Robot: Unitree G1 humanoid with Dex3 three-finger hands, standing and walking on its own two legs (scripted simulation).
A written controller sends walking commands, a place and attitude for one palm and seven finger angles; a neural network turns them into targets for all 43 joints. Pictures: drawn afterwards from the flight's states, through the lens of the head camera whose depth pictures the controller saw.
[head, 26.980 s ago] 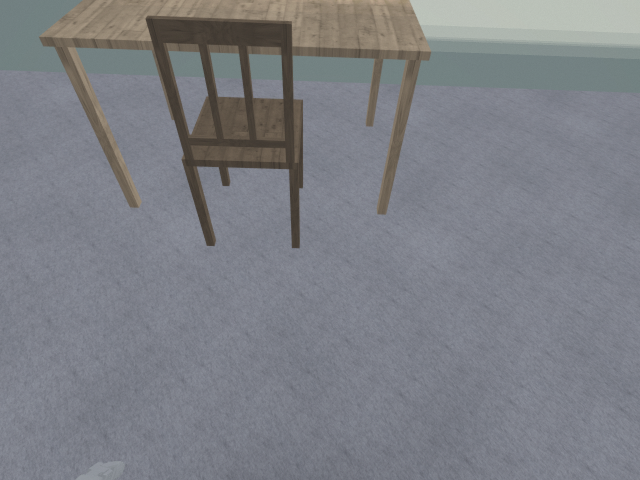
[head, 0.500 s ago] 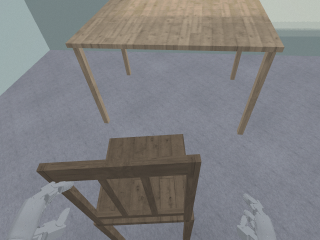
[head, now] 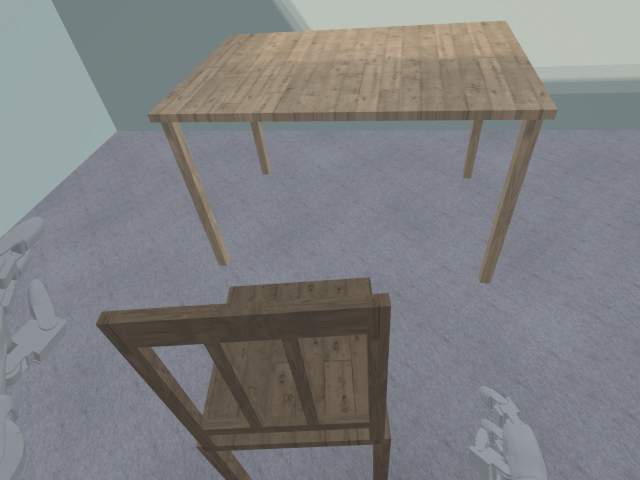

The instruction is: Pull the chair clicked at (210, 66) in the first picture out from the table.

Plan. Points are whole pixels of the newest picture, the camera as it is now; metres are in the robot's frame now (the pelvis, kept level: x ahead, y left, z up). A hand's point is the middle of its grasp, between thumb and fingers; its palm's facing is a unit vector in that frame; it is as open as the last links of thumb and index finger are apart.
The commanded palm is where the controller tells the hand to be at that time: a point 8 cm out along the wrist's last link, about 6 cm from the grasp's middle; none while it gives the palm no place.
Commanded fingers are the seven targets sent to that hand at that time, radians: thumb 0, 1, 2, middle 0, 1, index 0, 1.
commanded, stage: step back with the hand held close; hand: left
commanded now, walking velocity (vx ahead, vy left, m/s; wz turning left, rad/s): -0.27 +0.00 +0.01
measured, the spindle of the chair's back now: (239, 386) +0.27 +0.19 -0.10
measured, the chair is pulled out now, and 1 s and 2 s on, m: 0.61 0.61 0.61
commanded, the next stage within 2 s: stop stepping back and stand still in 1.84 s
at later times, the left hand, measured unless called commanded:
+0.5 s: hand (24, 376) +0.15 +0.30 +0.16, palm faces +0.40 -0.75 -0.52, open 7.4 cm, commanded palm +0.10 +0.34 +0.18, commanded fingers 0.00 0.90 0.90 -0.20 -0.30 -0.20 -0.30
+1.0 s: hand (4, 396) +0.13 +0.30 +0.16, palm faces +0.44 -0.75 -0.49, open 7.4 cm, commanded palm +0.07 +0.34 +0.18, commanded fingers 0.00 0.90 0.90 -0.20 -0.30 -0.20 -0.30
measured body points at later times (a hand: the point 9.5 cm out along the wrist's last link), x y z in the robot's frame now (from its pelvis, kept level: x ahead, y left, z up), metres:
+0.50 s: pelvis -0.05 +0.04 +0.00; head -0.04 +0.03 +0.45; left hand +0.12 +0.34 +0.19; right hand +0.09 -0.20 -0.10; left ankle -0.01 +0.16 -0.73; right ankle +0.01 -0.10 -0.73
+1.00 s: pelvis -0.08 +0.04 -0.01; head -0.05 +0.05 +0.44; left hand +0.10 +0.34 +0.19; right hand +0.09 -0.20 -0.09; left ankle -0.01 +0.17 -0.73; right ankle +0.01 -0.10 -0.73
